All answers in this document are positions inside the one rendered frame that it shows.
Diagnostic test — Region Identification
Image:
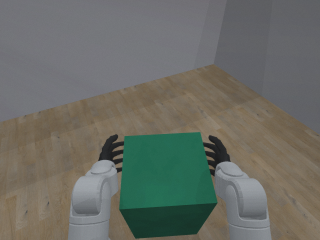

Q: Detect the right robot forearm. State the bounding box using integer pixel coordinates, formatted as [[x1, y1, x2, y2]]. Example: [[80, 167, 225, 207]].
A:
[[214, 161, 272, 240]]

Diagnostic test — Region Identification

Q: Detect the right robot hand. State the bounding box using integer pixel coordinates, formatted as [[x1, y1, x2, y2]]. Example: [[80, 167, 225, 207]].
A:
[[203, 135, 231, 176]]

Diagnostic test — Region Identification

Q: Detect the carton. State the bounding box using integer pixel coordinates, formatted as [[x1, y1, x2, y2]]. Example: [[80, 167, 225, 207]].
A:
[[119, 132, 218, 239]]

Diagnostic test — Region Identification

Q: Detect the left robot hand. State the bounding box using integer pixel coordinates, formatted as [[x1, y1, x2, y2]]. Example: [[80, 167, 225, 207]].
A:
[[98, 134, 124, 173]]

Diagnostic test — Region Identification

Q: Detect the left robot forearm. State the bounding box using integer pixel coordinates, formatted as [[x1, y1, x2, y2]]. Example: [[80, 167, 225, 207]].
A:
[[68, 160, 119, 240]]

